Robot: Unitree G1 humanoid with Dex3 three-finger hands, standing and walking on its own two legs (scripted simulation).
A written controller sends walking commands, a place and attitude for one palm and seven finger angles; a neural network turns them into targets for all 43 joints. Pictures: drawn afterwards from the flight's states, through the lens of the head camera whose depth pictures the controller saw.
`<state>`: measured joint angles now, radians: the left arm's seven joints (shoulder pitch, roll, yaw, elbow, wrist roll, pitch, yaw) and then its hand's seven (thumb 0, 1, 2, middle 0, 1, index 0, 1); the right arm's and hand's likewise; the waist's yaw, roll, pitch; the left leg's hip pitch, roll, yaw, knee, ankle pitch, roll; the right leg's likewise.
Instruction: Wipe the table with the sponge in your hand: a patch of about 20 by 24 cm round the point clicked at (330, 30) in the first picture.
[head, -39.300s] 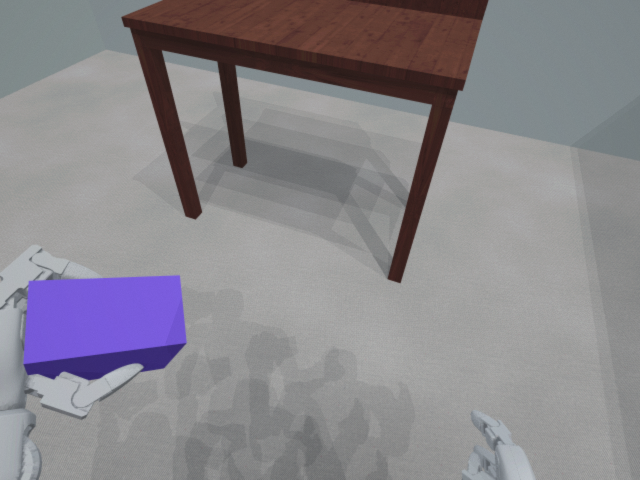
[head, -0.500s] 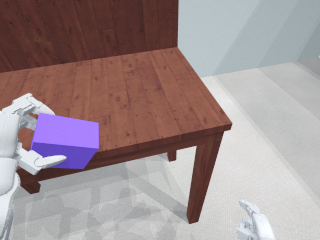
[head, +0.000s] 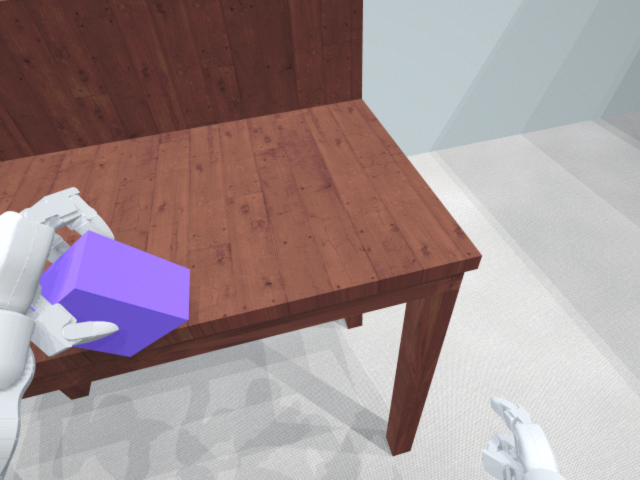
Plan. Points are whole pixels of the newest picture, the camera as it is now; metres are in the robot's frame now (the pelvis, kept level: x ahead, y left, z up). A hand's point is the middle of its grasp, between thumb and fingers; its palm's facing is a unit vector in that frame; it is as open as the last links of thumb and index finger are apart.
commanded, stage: turn the palm down, sponge in hand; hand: left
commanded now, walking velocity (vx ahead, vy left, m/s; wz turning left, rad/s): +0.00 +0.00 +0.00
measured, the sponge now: (128, 304) +0.24 +0.26 +0.14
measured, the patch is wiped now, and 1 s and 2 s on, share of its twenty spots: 0.05 0.05 0.05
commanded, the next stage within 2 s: move the sponge above the wiping area in 1.20 s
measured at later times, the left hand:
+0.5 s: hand (37, 256) +0.22 +0.30 +0.24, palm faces +0.28 -0.16 -0.95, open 10.8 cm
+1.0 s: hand (72, 263) +0.21 +0.25 +0.24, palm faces +0.30 -0.05 -0.95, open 10.8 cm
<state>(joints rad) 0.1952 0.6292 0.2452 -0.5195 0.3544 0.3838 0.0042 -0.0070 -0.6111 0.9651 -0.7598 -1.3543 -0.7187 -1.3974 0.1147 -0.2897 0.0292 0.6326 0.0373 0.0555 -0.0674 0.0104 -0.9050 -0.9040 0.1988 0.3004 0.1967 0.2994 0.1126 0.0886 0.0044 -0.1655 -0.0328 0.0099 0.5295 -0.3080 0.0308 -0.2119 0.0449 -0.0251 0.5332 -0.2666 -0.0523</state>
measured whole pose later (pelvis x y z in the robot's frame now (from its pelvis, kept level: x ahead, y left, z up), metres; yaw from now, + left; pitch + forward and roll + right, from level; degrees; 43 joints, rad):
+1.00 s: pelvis -0.04 -0.02 +0.00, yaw -1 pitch -7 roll +2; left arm -0.08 0.67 0.00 -0.39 0.76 0.54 -0.13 -0.01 -0.61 0.96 -0.76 -1.36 -0.73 -1.39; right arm -0.02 -0.29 0.09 0.66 0.04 0.12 -0.05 0.01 -0.90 -0.90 0.20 0.30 0.20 0.30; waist 0.15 0.12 0.04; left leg -0.09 -0.03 0.03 0.42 -0.20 0.01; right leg -0.17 0.05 -0.01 0.47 -0.18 -0.08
